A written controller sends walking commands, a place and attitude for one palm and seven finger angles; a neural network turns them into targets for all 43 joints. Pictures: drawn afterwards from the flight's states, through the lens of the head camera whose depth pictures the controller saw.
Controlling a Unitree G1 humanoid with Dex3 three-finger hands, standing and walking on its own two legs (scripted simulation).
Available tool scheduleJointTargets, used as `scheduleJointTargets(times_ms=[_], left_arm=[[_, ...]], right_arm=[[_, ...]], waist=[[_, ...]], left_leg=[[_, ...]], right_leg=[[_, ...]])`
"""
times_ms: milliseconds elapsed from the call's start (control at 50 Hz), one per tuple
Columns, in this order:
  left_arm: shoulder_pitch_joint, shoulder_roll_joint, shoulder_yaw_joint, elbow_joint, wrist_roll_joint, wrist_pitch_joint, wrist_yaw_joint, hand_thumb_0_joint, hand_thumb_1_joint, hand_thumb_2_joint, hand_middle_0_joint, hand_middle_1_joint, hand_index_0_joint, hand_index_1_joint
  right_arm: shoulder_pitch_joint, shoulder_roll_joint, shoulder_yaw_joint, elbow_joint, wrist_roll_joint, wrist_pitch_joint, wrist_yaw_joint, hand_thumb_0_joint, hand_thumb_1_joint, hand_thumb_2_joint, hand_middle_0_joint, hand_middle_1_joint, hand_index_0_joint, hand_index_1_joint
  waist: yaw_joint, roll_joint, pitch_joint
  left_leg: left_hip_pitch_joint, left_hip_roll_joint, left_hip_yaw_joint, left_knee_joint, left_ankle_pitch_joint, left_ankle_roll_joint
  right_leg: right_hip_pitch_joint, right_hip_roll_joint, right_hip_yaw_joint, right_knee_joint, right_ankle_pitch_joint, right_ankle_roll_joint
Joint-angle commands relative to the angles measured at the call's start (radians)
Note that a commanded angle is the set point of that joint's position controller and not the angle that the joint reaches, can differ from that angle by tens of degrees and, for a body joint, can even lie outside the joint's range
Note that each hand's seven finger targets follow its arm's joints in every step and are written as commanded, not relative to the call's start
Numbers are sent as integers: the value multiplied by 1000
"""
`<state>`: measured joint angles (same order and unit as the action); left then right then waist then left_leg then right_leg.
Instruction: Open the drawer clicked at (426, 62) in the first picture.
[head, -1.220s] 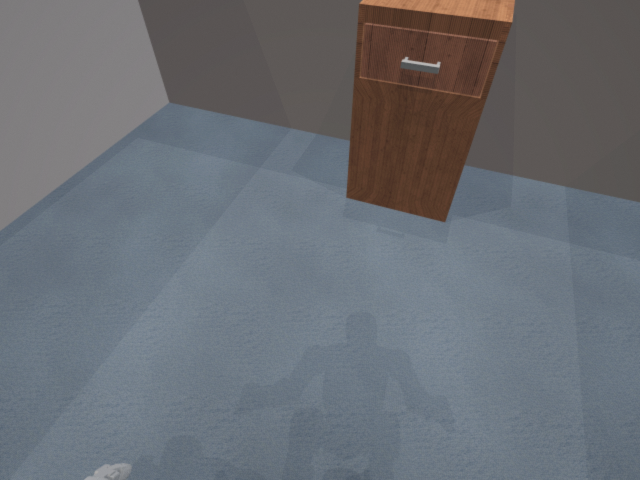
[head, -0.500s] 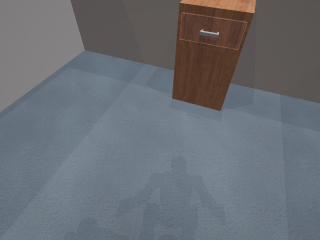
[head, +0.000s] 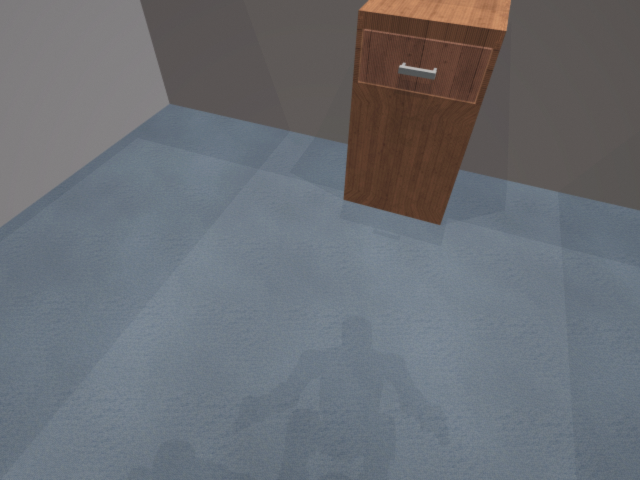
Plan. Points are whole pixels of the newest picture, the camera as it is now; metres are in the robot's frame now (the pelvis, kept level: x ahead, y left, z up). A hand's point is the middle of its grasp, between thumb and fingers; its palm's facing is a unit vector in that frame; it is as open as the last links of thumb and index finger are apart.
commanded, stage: look at it before walking up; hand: left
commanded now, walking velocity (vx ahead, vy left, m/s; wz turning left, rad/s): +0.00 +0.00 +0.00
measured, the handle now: (418, 69) +1.40 -0.26 -0.09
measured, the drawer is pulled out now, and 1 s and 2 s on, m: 0.00 0.00 0.00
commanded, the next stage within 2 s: walk to a spot facing it in 0.22 s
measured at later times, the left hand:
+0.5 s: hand out of the picture +0.05 +0.22 -0.17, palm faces -0.06 -0.95 -0.29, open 7.4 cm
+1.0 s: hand out of the picture +0.09 +0.16 -0.18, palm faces -0.10 -0.99 -0.14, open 7.4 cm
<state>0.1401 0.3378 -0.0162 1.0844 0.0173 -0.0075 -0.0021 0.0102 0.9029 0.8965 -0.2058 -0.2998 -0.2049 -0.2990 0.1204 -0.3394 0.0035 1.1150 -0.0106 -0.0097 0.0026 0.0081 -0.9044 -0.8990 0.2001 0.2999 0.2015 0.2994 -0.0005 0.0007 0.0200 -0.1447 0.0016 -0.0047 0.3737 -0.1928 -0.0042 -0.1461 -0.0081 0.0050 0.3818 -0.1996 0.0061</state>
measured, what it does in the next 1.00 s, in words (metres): walks ahead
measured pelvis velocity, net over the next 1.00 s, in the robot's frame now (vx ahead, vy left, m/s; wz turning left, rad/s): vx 0.17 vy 0.00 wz -0.21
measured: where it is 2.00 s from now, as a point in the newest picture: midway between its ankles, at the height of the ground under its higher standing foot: (366, 393)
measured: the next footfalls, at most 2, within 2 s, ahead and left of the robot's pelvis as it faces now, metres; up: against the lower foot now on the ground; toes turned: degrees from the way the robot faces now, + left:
left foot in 1.02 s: +0.34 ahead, +0.09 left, +0.00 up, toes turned -6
right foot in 1.50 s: +0.43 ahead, -0.21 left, +0.00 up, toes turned -36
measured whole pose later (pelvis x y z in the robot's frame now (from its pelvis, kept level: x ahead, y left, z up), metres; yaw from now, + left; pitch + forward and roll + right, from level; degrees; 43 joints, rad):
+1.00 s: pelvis +0.17 +0.00 -0.02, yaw -12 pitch +1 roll -1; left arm 0.50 0.13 0.03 1.13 0.03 -0.05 0.01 0.01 0.90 0.90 -0.21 -0.30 -0.21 -0.30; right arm 0.11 -0.16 -0.04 0.98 -0.02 -0.04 0.03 0.01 -0.91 -0.90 0.20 0.30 0.20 0.30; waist 0.06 -0.02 0.04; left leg -0.48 0.08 0.09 0.64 -0.20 -0.02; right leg 0.01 0.02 0.10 0.39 -0.41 0.00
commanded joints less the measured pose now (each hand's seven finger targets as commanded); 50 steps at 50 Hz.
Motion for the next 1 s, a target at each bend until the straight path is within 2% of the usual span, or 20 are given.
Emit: scheduleJointTargets(times_ms=[0, 300, 340, 360, 420, 480, 520, 540, 560, 580, 600, 620, 640, 660, 680, 760, 880, 920, 960, 980], left_arm=[[-43, 211, 47, -61, -5, -18, 13, 0, 900, 900, -200, -300, -200, -300], [-36, 213, 46, -54, -5, -19, 12, 0, 900, 900, -200, -300, -200, -300], [32, 93, 24, -26, -6, 2, 15, 0, 900, 900, -200, -300, -200, -300], [54, 87, 25, -26, -1, 12, 12, 0, 900, 900, -200, -300, -200, -300], [79, 88, 43, -59, 7, 25, -8, 0, 900, 900, -200, -300, -200, -300], [125, 47, 56, -90, 9, 14, -22, 0, 900, 900, -200, -300, -200, -300], [137, 0, 62, -109, 8, 2, -29, 0, 900, 900, -200, -300, -200, -300], [144, -10, 65, -114, 9, -3, -31, 0, 900, 900, -200, -300, -200, -300], [197, -16, 69, -99, 9, -8, -32, 0, 900, 900, -200, -300, -200, -300], [288, -7, 78, -73, 13, -18, -27, 0, 900, 900, -200, -300, -200, -300], [393, 86, 99, -42, 18, -34, -11, 0, 900, 900, -200, -300, -200, -300], [497, 104, 101, -14, -1, -45, 4, 0, 900, 900, -200, -300, -200, -300], [499, 80, 94, -7, 1, -49, 14, 0, 900, 900, -200, -300, -200, -300], [467, 54, 90, -10, 4, -50, 19, 0, 900, 900, -200, -300, -200, -300], [426, 31, 85, -24, 9, -52, 22, 0, 900, 900, -200, -300, -200, -300], [368, -11, 78, -30, 11, -65, 21, 0, 900, 900, -200, -300, -200, -300], [367, -18, 87, -11, 14, -65, 27, 0, 900, 900, -200, -300, -200, -300], [355, -13, 95, -8, 12, -62, 27, 0, 900, 900, -200, -300, -200, -300], [343, -22, 99, -7, 7, -60, 24, 0, 900, 900, -200, -300, -200, -300], [359, -57, 99, -17, -1, -59, 17, 0, 900, 900, -200, -300, -200, -300]], right_arm=[[-48, -209, -39, -66, 3, -27, -14, 0, -900, -900, 200, 300, 200, 300], [-47, -212, -39, -63, 4, -26, -13, 0, -900, -900, 200, 300, 200, 300], [15, -92, -12, -36, -5, -10, -11, 0, -900, -900, 200, 300, 200, 300], [46, -84, -13, -34, -8, -1, -9, 0, -900, -900, 200, 300, 200, 300], [73, -115, -35, -55, -13, 5, -9, 0, -900, -900, 200, 300, 200, 300], [119, -143, -60, -80, -12, -5, -13, 0, -900, -900, 200, 300, 200, 300], [139, -147, -75, -90, -8, -18, -15, 0, -900, -900, 200, 300, 200, 300], [138, -132, -74, -93, -9, -22, -15, 0, -900, -900, 200, 300, 200, 300], [115, -118, -73, -99, -8, -23, -14, 0, -900, -900, 200, 300, 200, 300], [92, -80, -67, -109, -8, -24, -14, 0, -900, -900, 200, 300, 200, 300], [61, 2, -49, -150, 0, -30, -8, 0, -900, -900, 200, 300, 200, 300], [-45, -9, -47, -194, -7, -42, -4, 0, -900, -900, 200, 300, 200, 300], [-73, -7, -50, -202, -8, -49, -5, 0, -900, -900, 200, 300, 200, 300], [-67, 8, -53, -193, -8, -52, -5, 0, -900, -900, 200, 300, 200, 300], [-41, 25, -53, -183, -10, -51, -2, 0, -900, -900, 200, 300, 200, 300], [1, 77, -62, -169, -6, -31, 14, 0, -900, -900, 200, 300, 200, 300], [-59, 110, -64, -215, 1, -42, 28, 0, -900, -900, 200, 300, 200, 300], [-35, 102, -67, -210, 2, -53, 23, 0, -900, -900, 200, 300, 200, 300], [148, 63, -78, -149, -6, -64, 2, 0, -900, -900, 200, 300, 200, 300], [304, -9, -95, -108, -14, -69, -14, 0, -900, -900, 200, 300, 200, 300]], waist=[[3, -1, -33], [2, -13, -35], [1, -13, -47], [0, -10, -25], [-1, 26, 84], [-6, 93, 101], [-5, 155, 67], [1, 149, 74], [35, 109, 69], [77, 18, 61], [108, -286, 53], [150, -301, 83], [133, -204, 101], [104, -105, 102], [73, -69, 85], [20, -105, 87], [27, -147, 102], [18, -145, 81], [-59, -72, -3], [-111, 34, -112]], left_leg=[[8, 116, -105, -73, 101, 33], [20, 117, -104, -82, 87, 32], [35, 113, -67, -57, -16, 11], [16, 109, -60, -49, -139, 10], [-66, 146, -95, -91, -417, 41], [-48, 237, -183, -117, -495, 103], [-11, 317, -210, -118, -399, 151], [-43, 312, -172, -80, -325, 149], [-112, 283, -106, 4, -291, 124], [-223, 203, -14, 187, -253, 73], [-505, 63, 145, 507, -329, -4], [-608, 48, 90, 655, -388, -6], [-639, 77, 33, 735, -340, -5], [-654, 103, 22, 764, -299, -8], [-634, 120, 18, 746, -254, -15], [-522, 115, 65, 654, -95, -38], [-387, 95, 89, 389, -7, -25], [-263, 66, 112, 285, -20, -12], [25, 32, 125, 159, 24, 4], [263, 148, 2, 130, -11, 33]], right_leg=[[-14, -109, 102, -70, 68, -35], [-14, -111, 102, -86, 54, -34], [-33, -98, 108, -75, -59, -21], [-66, -83, 121, -65, -177, -25], [-186, -33, 121, 3, -344, -41], [-271, 27, 59, 188, -299, -44], [-279, 24, -26, 295, -224, -30], [-237, 11, -34, 272, -230, -29], [-141, 10, -42, 206, -194, -34], [-1, -19, 48, 81, -181, -59], [188, -235, 419, -87, -191, -154], [186, -336, 624, -177, -29, -224], [183, -345, 631, -162, 68, -272], [191, -339, 572, -131, 112, -290], [176, -310, 485, -116, 116, -273], [39, -225, 311, -174, 100, -219], [-6, -185, 226, -159, 141, -168], [-8, -174, 219, -105, 199, -154], [-68, -106, 166, 131, 342, -124], [-193, -57, 128, 350, 239, -97]])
